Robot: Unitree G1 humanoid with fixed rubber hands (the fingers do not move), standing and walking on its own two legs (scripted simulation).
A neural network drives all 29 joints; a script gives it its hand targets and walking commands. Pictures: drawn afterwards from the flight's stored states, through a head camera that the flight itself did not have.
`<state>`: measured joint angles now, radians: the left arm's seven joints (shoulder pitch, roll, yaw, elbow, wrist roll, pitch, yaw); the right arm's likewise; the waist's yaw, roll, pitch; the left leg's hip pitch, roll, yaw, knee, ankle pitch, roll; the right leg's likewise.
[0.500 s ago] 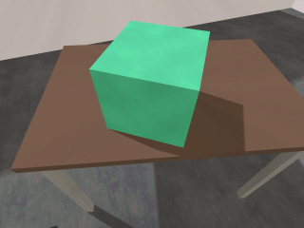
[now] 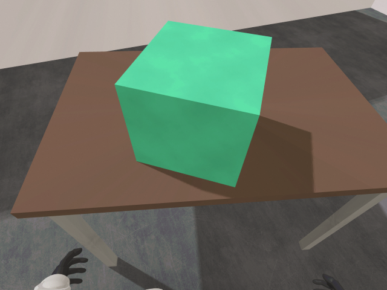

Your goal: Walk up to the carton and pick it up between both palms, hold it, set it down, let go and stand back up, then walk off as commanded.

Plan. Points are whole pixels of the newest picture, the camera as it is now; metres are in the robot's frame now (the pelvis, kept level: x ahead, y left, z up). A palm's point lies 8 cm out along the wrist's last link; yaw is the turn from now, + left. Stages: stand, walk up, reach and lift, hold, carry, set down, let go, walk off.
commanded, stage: reach and lift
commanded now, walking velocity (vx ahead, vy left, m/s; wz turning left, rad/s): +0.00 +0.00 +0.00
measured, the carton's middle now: (200, 102) +0.54 +0.02 +0.08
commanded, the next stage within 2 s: none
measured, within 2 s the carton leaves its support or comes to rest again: neither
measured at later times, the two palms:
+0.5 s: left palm (58, 280) +0.15 +0.29 -0.05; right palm out of the picture +0.14 -0.25 -0.04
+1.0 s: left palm (56, 270) +0.16 +0.27 +0.00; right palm (332, 283) +0.15 -0.21 +0.02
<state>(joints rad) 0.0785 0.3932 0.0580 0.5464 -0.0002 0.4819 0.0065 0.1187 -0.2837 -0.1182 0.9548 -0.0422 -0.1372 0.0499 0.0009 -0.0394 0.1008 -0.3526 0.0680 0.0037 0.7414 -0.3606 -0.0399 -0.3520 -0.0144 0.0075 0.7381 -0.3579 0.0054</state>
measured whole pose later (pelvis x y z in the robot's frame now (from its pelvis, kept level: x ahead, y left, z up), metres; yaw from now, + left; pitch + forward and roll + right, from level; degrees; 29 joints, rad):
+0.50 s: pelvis -0.01 +0.00 +0.02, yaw +0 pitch -1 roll -1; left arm 0.20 0.39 0.06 0.31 0.00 0.38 -0.02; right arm 0.19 -0.18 -0.12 0.61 -0.04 -0.10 -0.04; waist 0.00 -0.07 0.10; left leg -0.29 0.07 0.01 0.57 -0.25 -0.04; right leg -0.29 -0.01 0.01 0.55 -0.24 0.02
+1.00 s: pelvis -0.03 +0.00 +0.02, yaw -1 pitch -4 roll +0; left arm 0.22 0.40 0.07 0.14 -0.10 0.29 -0.11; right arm 0.33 -0.07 -0.04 0.01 0.00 0.24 -0.19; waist 0.04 -0.04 0.10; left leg -0.24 0.07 0.02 0.52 -0.21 -0.02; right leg -0.25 -0.01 0.02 0.52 -0.21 0.02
